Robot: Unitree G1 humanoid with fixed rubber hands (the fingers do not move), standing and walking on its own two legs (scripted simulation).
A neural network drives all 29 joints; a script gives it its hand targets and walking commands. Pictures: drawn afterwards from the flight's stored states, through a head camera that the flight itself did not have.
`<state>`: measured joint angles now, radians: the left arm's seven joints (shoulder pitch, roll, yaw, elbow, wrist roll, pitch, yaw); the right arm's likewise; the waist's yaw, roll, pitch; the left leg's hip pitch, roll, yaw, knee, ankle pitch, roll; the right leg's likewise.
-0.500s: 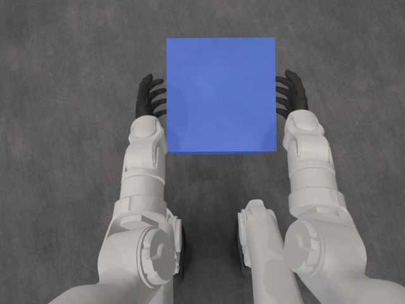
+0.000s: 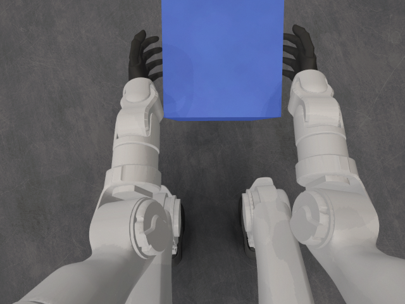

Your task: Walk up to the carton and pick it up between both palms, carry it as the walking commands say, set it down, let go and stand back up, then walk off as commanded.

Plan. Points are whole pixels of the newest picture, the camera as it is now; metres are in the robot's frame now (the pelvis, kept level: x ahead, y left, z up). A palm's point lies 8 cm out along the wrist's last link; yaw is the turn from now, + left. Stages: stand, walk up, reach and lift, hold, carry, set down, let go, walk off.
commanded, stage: set down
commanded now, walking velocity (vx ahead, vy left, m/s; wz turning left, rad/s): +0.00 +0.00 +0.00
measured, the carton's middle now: (217, 70) +0.55 -0.05 -0.19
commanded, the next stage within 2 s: none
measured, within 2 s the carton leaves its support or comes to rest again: rests again in 1.70 s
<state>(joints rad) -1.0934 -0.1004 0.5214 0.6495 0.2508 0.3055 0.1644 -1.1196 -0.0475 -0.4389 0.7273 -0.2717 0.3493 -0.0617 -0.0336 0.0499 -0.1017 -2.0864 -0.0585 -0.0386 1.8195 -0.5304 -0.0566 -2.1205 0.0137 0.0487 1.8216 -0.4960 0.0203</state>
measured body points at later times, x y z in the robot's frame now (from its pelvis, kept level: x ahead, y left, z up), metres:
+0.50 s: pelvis +0.00 +0.00 -0.05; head +0.34 -0.04 +0.24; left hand +0.54 +0.09 -0.18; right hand +0.53 -0.20 -0.19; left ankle +0.10 +0.13 -0.44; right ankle +0.11 -0.13 -0.44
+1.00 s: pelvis +0.00 +0.00 -0.09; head +0.35 -0.04 +0.18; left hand +0.55 +0.09 -0.24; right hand +0.54 -0.20 -0.24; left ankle +0.10 +0.13 -0.44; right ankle +0.11 -0.13 -0.44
